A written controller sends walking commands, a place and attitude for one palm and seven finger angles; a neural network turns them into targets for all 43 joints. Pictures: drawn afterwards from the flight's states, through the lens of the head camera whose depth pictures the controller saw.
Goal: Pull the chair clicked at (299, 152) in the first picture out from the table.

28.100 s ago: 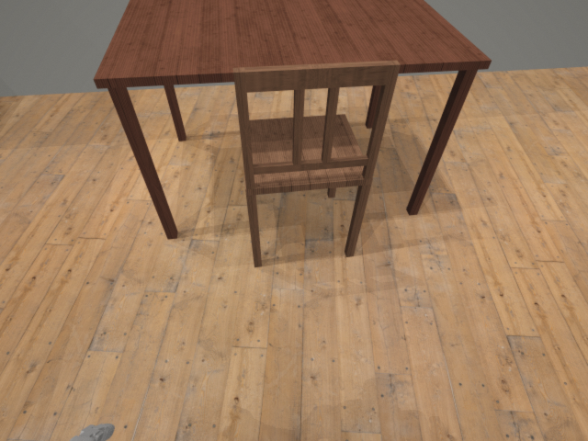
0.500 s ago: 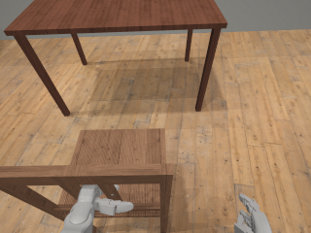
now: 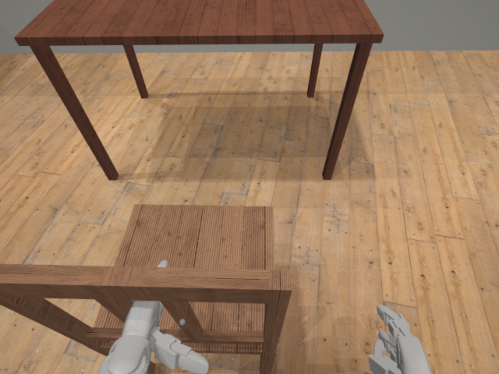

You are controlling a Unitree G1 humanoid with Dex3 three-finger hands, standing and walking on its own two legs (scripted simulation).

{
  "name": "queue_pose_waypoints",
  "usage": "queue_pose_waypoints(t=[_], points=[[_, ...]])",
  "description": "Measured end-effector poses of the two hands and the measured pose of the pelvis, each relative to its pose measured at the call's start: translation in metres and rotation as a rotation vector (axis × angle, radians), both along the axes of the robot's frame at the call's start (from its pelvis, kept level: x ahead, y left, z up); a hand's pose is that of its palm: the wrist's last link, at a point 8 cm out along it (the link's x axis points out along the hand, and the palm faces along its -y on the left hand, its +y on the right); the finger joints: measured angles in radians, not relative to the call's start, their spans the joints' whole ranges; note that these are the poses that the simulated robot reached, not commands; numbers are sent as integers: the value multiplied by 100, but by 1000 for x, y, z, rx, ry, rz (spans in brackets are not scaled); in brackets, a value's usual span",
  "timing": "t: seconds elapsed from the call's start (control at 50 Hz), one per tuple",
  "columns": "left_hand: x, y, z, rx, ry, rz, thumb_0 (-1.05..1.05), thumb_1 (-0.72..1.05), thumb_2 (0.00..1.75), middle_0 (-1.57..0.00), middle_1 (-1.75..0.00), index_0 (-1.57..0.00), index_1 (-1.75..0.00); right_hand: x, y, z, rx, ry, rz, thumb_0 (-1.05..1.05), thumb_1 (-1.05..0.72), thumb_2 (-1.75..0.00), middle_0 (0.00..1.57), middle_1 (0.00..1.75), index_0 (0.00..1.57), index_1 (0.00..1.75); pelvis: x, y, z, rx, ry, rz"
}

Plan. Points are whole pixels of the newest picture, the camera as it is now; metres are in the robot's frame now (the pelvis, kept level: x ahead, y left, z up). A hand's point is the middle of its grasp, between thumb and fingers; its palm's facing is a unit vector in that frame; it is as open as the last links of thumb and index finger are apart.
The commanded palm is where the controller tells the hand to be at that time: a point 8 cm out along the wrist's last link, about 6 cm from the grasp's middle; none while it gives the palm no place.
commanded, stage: draw the fingers out of the gap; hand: left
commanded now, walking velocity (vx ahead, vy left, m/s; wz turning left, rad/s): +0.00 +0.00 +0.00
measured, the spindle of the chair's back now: (132, 316) +0.23 +0.21 -0.07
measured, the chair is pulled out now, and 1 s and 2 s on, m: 0.67 0.67 0.67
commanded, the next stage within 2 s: draw the hand back to the body in 0.74 s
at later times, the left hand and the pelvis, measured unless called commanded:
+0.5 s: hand out of the picture +0.14 +0.12 -0.03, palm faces -0.02 -0.99 -0.14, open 17.5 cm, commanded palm +0.11 +0.17 -0.01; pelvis +0.00 +0.00 -0.01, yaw +0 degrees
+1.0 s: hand out of the picture +0.12 +0.13 +0.00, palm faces +0.10 -0.99 -0.03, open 17.5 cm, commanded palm +0.07 +0.19 +0.02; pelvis -0.01 +0.01 -0.03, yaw +0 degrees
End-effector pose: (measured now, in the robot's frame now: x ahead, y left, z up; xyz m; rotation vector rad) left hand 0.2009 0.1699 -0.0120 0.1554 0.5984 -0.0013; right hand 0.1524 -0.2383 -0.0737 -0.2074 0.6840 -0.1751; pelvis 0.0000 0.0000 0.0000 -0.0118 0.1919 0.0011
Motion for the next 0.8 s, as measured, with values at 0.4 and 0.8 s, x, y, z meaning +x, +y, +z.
queue_pose_waypoints(t=[0.4, 0.8], points=[[-63, 4, 1, 0, 44, 31, -1, -54, 20, -3, -1, 0, 0, 13, 6, 2, 5, -54, -18, 1, -90, -90, 20, 30, 20, 30, 1, 1, -10, -8, 19, 5], [-106, 5, 2, -12, 82, 47, -1, -54, 20, -1, 0, 0, 0, 23, 14, 2, 12, -109, -24, 1, -90, -90, 20, 30, 20, 30, -3, 4, -19, -16, 31, 8]])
